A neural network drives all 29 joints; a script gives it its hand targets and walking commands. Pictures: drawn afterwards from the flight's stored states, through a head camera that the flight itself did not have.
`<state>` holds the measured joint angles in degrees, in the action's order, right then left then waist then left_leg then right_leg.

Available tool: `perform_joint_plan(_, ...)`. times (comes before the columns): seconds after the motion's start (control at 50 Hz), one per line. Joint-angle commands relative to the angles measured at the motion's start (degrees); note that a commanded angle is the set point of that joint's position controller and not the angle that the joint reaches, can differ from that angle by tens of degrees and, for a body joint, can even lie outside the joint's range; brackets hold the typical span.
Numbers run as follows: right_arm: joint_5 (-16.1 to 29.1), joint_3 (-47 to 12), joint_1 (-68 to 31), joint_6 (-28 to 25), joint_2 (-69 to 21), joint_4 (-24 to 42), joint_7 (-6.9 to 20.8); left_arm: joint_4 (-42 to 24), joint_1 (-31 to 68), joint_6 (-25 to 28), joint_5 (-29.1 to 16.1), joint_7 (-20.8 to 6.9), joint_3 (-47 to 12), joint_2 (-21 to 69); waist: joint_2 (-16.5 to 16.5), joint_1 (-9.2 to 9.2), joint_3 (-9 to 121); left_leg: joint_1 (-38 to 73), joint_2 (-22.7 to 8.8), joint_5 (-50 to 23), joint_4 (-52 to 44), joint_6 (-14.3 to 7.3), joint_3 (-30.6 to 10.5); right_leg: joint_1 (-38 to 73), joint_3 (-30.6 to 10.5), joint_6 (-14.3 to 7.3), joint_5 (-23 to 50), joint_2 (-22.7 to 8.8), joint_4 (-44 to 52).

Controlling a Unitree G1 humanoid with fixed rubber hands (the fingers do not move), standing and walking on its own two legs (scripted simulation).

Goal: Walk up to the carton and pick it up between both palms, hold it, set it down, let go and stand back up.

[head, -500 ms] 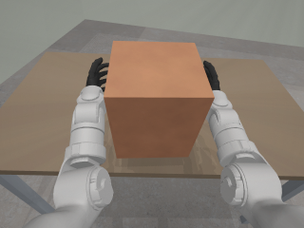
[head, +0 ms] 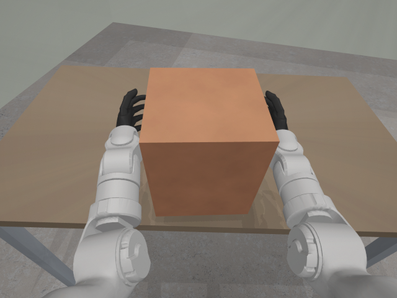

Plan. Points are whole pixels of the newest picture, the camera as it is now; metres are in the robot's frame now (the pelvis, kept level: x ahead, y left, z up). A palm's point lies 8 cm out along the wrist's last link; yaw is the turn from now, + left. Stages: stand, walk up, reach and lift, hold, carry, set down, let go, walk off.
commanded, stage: set down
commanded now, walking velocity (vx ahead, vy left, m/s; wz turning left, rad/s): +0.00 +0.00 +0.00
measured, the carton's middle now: (202, 146) +0.40 +0.02 +0.10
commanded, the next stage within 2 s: none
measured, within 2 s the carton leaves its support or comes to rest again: rests again in 0.68 s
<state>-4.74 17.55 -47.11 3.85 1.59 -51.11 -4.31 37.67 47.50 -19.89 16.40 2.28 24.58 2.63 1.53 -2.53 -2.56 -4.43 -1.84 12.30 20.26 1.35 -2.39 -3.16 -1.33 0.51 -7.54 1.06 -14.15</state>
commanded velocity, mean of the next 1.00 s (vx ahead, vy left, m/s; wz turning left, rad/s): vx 0.00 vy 0.00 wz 0.00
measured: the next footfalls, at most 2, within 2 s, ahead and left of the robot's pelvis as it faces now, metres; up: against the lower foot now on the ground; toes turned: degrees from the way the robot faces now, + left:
none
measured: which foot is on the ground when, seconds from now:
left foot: down 0.00-1.00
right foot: down 0.00-1.00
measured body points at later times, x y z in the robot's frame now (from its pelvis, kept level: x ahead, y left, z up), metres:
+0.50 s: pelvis +0.00 +0.00 +0.00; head +0.00 +0.02 +0.45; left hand +0.41 +0.18 +0.12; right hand +0.43 -0.12 +0.12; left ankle -0.01 +0.13 -0.75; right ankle +0.01 -0.13 -0.75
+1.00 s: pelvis +0.00 +0.00 +0.00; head +0.01 +0.02 +0.45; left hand +0.40 +0.18 +0.10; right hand +0.42 -0.13 +0.11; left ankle -0.01 +0.13 -0.75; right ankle +0.01 -0.13 -0.75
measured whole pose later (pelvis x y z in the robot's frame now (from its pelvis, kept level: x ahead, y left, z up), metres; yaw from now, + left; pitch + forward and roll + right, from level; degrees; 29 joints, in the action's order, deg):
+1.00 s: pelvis +0.00 +0.00 +0.00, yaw +0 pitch -2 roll -1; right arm -13.6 24.0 -42.7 -1.6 -0.9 -51.1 -1.2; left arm 40.5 43.4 -12.5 16.5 2.3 26.9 5.3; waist 1.5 -3.7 -2.7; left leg -5.8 -1.9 12.3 20.3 1.4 -2.4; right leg -4.5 -1.2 0.5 -7.5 1.1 -14.1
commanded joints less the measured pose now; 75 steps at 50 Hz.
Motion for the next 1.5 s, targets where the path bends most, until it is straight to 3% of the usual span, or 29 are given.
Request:
perform_joint_plan(0.0, -2.58, -11.89, -40.76, -5.03, -28.07, 7.05, 9.20, 0.23, 29.55, 3.54, -0.55, -6.38, -15.95, 28.04, -3.16, -0.92, 28.20, 0.88, 2.65, -24.04, -2.07, 2.54, 8.71, 9.18, 7.63, 0.76, 13.95, 1.93, -1.49)
perform_joint_plan(0.28, -5.85, -10.53, -38.56, -7.10, -29.63, 7.78, 9.90, -0.44, 28.91, 6.33, -0.20, -6.30, -16.89, 29.76, -4.22, -0.43, 31.16, 1.21, 2.49, -27.13, -0.93, 3.21, 8.95, 9.07, 7.89, 0.80, 16.26, 1.89, -2.18)
perform_joint_plan(0.82, -10.17, -8.77, -32.68, -10.75, -31.27, 7.86, 10.82, 0.82, 24.45, 11.31, 2.00, -6.23, -15.59, 30.33, -4.17, -1.19, 30.46, -1.52, 2.46, -25.90, -1.36, 3.08, 9.80, 9.53, 7.65, 1.04, 16.45, 1.48, -2.56)
perform_joint_plan(1.28, -14.49, -4.18, -25.93, -10.91, -30.51, 8.09, 11.63, 3.20, 18.64, 11.40, 6.26, -7.70, -9.76, 26.92, -2.96, -1.54, 22.22, -4.60, 3.01, -19.55, -4.24, 1.45, 11.02, 11.09, 7.39, 1.96, 12.42, 0.81, -2.38)
perform_joint_plan(1.48, -15.99, -0.83, -23.16, -10.46, -26.27, 7.11, 11.02, 3.25, 17.92, 11.98, 7.38, -6.95, -7.08, 22.02, -2.42, -1.41, 19.33, -4.70, 2.98, -18.99, -4.61, 0.66, 11.35, 9.69, 7.29, 2.24, 10.13, 0.65, -2.19)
